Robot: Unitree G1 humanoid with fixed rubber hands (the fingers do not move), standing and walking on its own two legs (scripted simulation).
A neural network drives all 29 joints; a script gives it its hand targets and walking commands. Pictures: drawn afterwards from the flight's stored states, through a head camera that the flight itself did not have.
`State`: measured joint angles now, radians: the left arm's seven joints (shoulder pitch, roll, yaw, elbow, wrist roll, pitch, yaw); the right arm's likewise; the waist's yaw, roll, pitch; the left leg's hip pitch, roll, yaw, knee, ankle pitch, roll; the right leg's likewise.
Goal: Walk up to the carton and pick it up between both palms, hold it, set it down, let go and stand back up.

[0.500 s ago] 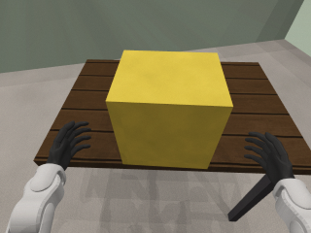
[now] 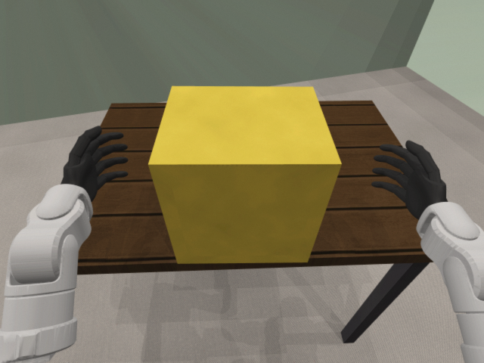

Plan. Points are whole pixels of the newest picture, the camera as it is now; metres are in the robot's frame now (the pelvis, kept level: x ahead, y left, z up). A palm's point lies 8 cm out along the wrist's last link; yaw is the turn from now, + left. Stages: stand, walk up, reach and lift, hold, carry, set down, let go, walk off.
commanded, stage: reach and lift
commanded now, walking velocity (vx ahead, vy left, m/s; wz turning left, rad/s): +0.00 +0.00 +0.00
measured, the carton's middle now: (242, 178) +0.43 -0.01 +0.08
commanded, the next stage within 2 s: none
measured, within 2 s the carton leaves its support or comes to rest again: neither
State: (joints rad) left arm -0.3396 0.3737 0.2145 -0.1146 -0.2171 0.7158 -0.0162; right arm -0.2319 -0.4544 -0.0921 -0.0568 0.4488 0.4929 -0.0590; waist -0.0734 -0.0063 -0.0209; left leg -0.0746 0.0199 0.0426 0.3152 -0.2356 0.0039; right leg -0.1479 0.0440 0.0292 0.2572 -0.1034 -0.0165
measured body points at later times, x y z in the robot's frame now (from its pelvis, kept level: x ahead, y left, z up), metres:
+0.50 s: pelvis -0.01 -0.01 +0.00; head -0.03 +0.01 +0.45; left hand +0.41 +0.23 +0.24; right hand +0.38 -0.27 +0.23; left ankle -0.04 +0.11 -0.75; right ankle +0.02 -0.11 -0.75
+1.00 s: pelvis -0.01 -0.01 +0.00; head +0.00 +0.02 +0.45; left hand +0.45 +0.21 +0.26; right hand +0.42 -0.28 +0.27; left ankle -0.04 +0.11 -0.75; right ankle +0.02 -0.11 -0.75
